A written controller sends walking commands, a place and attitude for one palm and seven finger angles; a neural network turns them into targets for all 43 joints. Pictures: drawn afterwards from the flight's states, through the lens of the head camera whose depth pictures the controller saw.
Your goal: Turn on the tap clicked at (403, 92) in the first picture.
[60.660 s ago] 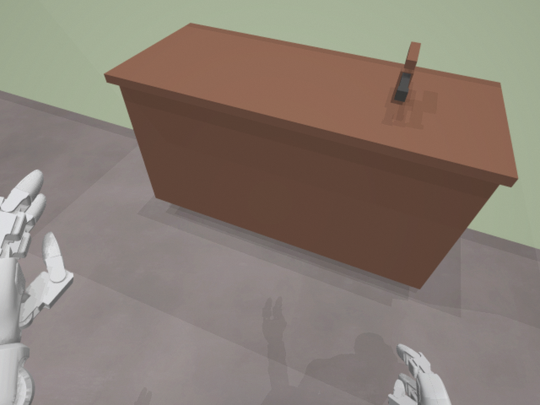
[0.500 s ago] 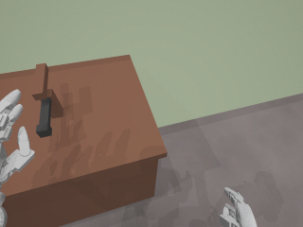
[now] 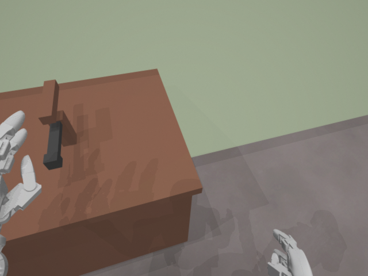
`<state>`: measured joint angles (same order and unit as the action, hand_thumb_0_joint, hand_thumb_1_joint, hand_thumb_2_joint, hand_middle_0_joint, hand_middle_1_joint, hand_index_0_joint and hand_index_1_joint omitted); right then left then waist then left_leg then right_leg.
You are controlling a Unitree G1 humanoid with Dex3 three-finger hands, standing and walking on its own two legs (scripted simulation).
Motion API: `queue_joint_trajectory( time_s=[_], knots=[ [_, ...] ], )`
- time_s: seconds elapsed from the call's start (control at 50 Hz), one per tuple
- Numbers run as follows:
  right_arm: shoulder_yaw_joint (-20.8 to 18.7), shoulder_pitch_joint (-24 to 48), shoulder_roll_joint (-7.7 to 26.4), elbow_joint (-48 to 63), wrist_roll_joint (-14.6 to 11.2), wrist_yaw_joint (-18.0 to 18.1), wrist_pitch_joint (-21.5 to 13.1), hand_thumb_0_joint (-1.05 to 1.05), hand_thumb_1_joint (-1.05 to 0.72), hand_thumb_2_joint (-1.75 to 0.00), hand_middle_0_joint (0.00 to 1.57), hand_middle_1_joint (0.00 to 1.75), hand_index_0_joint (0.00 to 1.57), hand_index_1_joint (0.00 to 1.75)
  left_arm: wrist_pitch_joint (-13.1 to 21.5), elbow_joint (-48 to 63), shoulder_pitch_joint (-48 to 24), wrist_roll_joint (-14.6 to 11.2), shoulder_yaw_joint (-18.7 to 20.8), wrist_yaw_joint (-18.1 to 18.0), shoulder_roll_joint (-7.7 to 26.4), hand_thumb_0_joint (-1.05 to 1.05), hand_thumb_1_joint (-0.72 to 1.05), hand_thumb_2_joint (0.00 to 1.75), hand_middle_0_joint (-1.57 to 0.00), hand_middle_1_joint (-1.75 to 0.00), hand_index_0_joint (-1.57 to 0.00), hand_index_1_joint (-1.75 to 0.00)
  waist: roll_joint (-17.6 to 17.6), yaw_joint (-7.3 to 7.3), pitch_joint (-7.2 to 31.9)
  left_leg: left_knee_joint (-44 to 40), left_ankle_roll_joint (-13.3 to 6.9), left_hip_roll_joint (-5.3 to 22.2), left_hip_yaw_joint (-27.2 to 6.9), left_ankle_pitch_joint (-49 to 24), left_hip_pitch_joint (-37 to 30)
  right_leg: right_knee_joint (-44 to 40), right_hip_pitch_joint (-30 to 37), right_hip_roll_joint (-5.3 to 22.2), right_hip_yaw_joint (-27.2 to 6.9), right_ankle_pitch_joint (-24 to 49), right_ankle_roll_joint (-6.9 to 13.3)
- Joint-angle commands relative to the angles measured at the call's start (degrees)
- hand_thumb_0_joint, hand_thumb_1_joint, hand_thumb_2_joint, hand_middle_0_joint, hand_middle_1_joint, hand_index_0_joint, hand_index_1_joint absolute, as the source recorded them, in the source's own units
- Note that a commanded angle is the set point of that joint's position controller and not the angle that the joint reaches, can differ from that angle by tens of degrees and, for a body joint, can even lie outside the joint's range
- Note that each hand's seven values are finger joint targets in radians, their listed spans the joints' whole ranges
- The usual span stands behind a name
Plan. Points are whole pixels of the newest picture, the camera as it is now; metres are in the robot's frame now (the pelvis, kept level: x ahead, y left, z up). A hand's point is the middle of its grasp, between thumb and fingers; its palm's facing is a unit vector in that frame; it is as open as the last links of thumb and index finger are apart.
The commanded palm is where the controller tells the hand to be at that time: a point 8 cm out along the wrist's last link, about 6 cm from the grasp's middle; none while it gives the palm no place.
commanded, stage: shuffle to correct the standing spot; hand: left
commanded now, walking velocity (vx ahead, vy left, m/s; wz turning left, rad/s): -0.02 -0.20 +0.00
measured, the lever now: (53, 160) +0.34 +0.31 +0.05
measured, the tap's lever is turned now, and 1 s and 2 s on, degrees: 0 0 0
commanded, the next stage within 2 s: come to a stop and stand still in 0.18 s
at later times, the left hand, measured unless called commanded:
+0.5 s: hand (12, 164) +0.24 +0.27 +0.19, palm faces +0.37 -0.79 -0.48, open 7.4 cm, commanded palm +0.15 +0.28 +0.18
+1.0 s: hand out of the picture +0.22 +0.33 +0.16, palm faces +0.33 -0.87 -0.36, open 7.4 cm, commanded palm +0.16 +0.37 +0.18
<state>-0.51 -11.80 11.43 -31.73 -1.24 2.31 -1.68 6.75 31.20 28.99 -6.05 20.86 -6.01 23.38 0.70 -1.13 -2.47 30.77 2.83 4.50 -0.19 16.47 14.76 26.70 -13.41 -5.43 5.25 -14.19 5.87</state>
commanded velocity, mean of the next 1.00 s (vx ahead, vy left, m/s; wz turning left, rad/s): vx -0.01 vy -0.05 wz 0.00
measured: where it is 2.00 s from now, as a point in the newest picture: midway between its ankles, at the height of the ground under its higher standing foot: outside the picture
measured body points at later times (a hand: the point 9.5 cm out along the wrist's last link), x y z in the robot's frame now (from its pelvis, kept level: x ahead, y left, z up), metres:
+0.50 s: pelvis -0.02 +0.01 +0.00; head +0.03 +0.00 +0.44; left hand +0.22 +0.31 +0.21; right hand +0.14 -0.24 -0.09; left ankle +0.00 +0.15 -0.73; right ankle +0.00 -0.05 -0.73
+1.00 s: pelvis -0.01 +0.09 +0.00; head +0.00 +0.12 +0.45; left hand +0.20 +0.38 +0.18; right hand +0.16 -0.12 -0.06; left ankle +0.00 +0.15 -0.73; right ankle +0.00 -0.05 -0.73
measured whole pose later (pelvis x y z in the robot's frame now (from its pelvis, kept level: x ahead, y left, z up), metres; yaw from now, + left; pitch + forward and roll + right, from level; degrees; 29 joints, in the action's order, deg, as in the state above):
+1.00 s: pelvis -0.01 +0.09 +0.00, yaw -2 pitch -1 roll -1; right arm 2.7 -12.2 9.3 -32.7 0.0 0.8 -9.0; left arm 13.4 23.6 21.0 -0.8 19.8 -4.0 20.1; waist -2.0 1.4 -2.6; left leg 27.6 -5.2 -2.8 4.2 14.5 12.4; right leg 24.9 -12.5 0.9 0.1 -11.5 -1.6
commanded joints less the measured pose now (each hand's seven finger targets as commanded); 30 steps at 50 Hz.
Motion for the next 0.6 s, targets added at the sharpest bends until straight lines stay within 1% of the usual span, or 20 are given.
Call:
queue_joint_trajectory(
  time_s=[0.0,0.04,0.12,0.16,0.2,0.24,0.28,0.3,0.32,0.34,0.36,0.38,0.4,0.42,0.44,0.46,0.5,0.52,0.54,0.58],
  knots=[
    [-2.9,3.9,6.7,8.6,-0.3,0.3,-2.9,0.0,-0.9,-0.9,0.2,0.3,0.2,0.3,3.2,10.8,-2.1,-0.2,7.3,-1.5,9.7,0.0,0.9,0.9,-0.2,-0.3,-0.2,-0.3,0.3,0.19,8.4,-1.4,-4.7,3.5,-3.1,-7.1,-2.4,-6.9,2.0,12.0,-11.5,11.8,-3.2],
    [-2.6,4.4,6.6,8.6,-0.3,0.4,-2.9,0.0,-0.9,-0.9,0.2,0.3,0.2,0.3,3.3,11.5,-2.8,-0.3,6.6,-1.5,9.4,0.0,0.9,0.9,-0.2,-0.3,-0.2,-0.3,1.1,0.1,8.2,-2.2,-4.7,3.7,-3.6,-7.6,-3.0,-6.5,1.2,11.8,-11.1,11.0,-2.7],
    [-2.5,5.1,6.6,8.6,-0.3,0.6,-3.0,0.0,-0.9,-0.9,0.2,0.3,0.2,0.3,3.4,12.1,-3.4,0.0,7.3,-1.5,10.3,0.0,0.9,0.9,-0.2,-0.3,-0.2,-0.3,3.7,0.39,7.5,-4.8,-5.2,5.5,-5.3,-9.9,-2.7,-5.6,1.9,10.5,-9.7,11.3,-3.7],
    [-2.6,4.8,6.8,8.6,-0.1,0.6,-2.9,0.0,-0.9,-0.9,0.2,0.3,0.2,0.3,3.4,11.8,-3.3,0.2,7.4,-1.6,10.2,0.0,0.9,0.9,-0.2,-0.3,-0.2,-0.3,3.9,0.57,8.5,-4.7,-5.4,6.0,-5.2,-11.0,-2.4,-5.4,3.5,9.9,-9.5,12.2,-4.7],
    [-2.8,4.2,6.9,8.7,-0.2,0.3,-2.9,0.0,-0.9,-0.9,0.2,0.3,0.2,0.3,3.2,11.0,-3.2,0.1,6.9,-1.5,9.4,0.0,0.9,0.9,-0.2,-0.3,-0.2,-0.3,1.9,0.56,8.8,-3.7,-5.1,5.5,-4.7,-11.4,-2.2,-5.6,4.5,10.3,-9.7,13.5,-4.5],
    [-2.7,4.3,6.7,8.6,-0.2,0.4,-2.9,0.0,-0.9,-0.9,0.2,0.3,0.2,0.3,3.2,11.0,-2.6,0.0,6.6,-1.4,9.2,0.0,0.9,0.9,-0.2,-0.3,-0.2,-0.3,2.6,0.28,9.5,-2.9,-4.8,5.2,-4.0,-13.0,-3.2,-5.1,4.5,10.7,-9.5,15.8,-3.7],
    [-2.7,4.4,6.7,8.8,-0.4,0.2,-2.8,0.0,-0.9,-0.9,0.2,0.3,0.2,0.3,3.0,9.8,-1.7,-0.1,7.1,-1.6,9.4,0.0,0.9,0.9,-0.2,-0.3,-0.2,-0.3,1.2,0.49,9.4,-2.2,-4.7,4.4,-3.5,-10.4,-2.3,-6.2,4.9,11.3,-10.5,15.0,-4.4],
    [-5.6,-8.7,8.5,1.5,1.7,1.1,-8.4,0.0,-0.9,-0.9,0.2,0.3,0.2,0.3,8.8,17.0,-58.1,8.5,38.3,0.7,51.0,0.0,0.9,0.9,-0.2,-0.3,-0.2,-0.3,-12.3,1.91,0.3,0.0,-3.0,-0.6,10.7,-9.6,2.4,-11.4,0.8,6.5,-7.1,30.0,-15.3],
    [-5.8,-2.3,7.6,1.8,0.2,1.6,-8.0,0.0,-0.9,-0.9,0.2,0.3,0.2,0.3,6.4,-5.1,-44.7,3.8,25.6,2.6,33.8,0.0,0.9,0.9,-0.2,-0.3,-0.2,-0.3,0.4,1.82,1.8,-2.5,-3.2,1.6,4.5,-10.7,1.6,-4.2,0.5,13.8,-8.8,25.2,-4.8],
    [-5.5,0.0,8.4,4.8,0.7,0.2,-8.2,0.0,-0.9,-0.9,0.2,0.3,0.2,0.3,5.4,-8.0,-30.8,3.1,14.6,3.7,18.8,0.0,0.9,0.9,-0.2,-0.3,-0.2,-0.3,6.1,2.36,8.7,-1.4,-3.3,0.8,3.8,-12.2,-4.6,-0.7,1.4,12.6,-14.8,27.6,-4.3],
    [-5.0,-0.1,8.5,6.3,-0.1,-0.6,-8.3,0.0,-0.9,-0.9,0.2,0.3,0.2,0.3,6.2,-7.2,-22.9,2.2,10.0,4.8,13.8,0.0,0.9,0.9,-0.2,-0.3,-0.2,-0.3,6.8,3.37,10.6,-0.8,-4.8,0.7,4.9,-12.0,-5.8,0.0,1.5,12.2,-14.1,29.2,-8.3],
    [-5.0,-0.9,8.8,7.3,-0.6,-1.9,-8.1,0.0,-0.9,-0.9,0.2,0.3,0.2,0.3,6.8,-3.7,-15.0,1.5,7.5,5.1,10.7,0.0,0.9,0.9,-0.2,-0.3,-0.2,-0.3,7.0,3.45,13.0,-1.4,-5.8,0.9,4.7,-12.8,-5.2,2.1,5.1,11.9,-12.9,31.5,-11.2],
    [-4.7,-0.4,8.4,8.2,-1.1,-3.0,-7.8,0.0,-0.9,-0.9,0.2,0.3,0.2,0.3,7.0,-1.3,-8.9,1.2,5.4,5.0,8.1,0.0,0.9,0.9,-0.2,-0.3,-0.2,-0.3,5.4,3.69,13.7,-1.3,-6.7,1.7,4.3,-13.0,-3.0,4.9,7.4,11.4,-11.5,31.1,-13.0],
    [-4.2,1.5,7.6,8.5,-1.7,-3.8,-7.6,0.0,-0.9,-0.9,0.2,0.3,0.2,0.3,6.9,0.3,-4.4,0.6,3.2,4.7,4.7,0.0,0.9,0.9,-0.2,-0.3,-0.2,-0.3,3.1,3.98,14.7,-1.5,-7.2,2.8,2.7,-15.9,-3.3,6.7,8.3,10.8,-9.5,29.5,-12.1],
    [-4.2,1.5,8.0,9.6,-1.5,-4.2,-7.4,0.0,-0.9,-0.9,0.2,0.3,0.2,0.3,6.9,3.9,-2.8,1.2,4.6,4.1,6.4,0.0,0.9,0.9,-0.2,-0.3,-0.2,-0.3,0.4,4.16,14.2,-1.2,-6.9,3.0,2.4,-15.9,-1.9,5.7,8.3,10.2,-9.2,25.6,-11.3],
    [-4.0,2.2,7.9,9.8,-1.5,-4.1,-7.4,0.0,-0.9,-0.9,0.2,0.3,0.2,0.3,7.0,5.7,-2.6,1.6,6.8,3.5,8.6,0.0,0.9,0.9,-0.2,-0.3,-0.2,-0.3,-3.5,4.33,13.2,-0.7,-6.1,2.0,2.8,-13.1,0.0,2.7,8.5,10.3,-9.4,22.1,-10.6],
    [-3.4,2.9,7.1,9.5,-1.1,-2.8,-7.6,0.0,-0.9,-0.9,0.2,0.3,0.2,0.3,7.5,6.7,-2.3,1.6,12.0,2.1,13.0,0.0,0.9,0.9,-0.2,-0.3,-0.2,-0.3,-11.0,4.08,10.5,1.5,-4.8,-1.6,3.8,-2.5,1.5,-5.6,5.1,12.5,-13.4,13.6,-8.8],
    [-2.8,3.3,6.7,8.7,-1.1,-2.2,-7.3,0.0,-0.9,-0.9,0.2,0.3,0.2,0.3,8.0,8.0,-2.9,1.6,16.1,0.6,17.0,0.0,0.9,0.9,-0.2,-0.3,-0.2,-0.3,-11.0,3.76,10.6,1.7,-4.2,-3.1,3.8,0.1,1.2,-8.0,4.1,14.4,-15.6,11.2,-7.1],
    [-2.5,3.1,6.0,8.7,-0.8,-1.5,-7.4,0.0,-0.9,-0.9,0.2,0.3,0.2,0.3,8.4,7.4,-3.0,1.0,15.2,0.4,14.6,0.0,0.9,0.9,-0.2,-0.3,-0.2,-0.3,-11.3,3.14,10.4,1.7,-4.1,-3.8,3.2,1.6,1.1,-9.5,3.4,15.5,-16.3,6.4,-5.8],
    [-2.0,3.5,6.1,8.4,-0.5,-0.3,-8.2,0.0,-0.9,-0.9,0.2,0.3,0.2,0.3,9.1,8.8,-5.3,0.7,14.3,0.0,13.8,0.0,0.9,0.9,-0.2,-0.3,-0.2,-0.3,-6.0,2.66,8.7,-1.5,-4.4,-3.6,1.8,0.8,-2.0,-10.9,-0.2,15.0,-17.1,-1.2,-4.1]
  ],
)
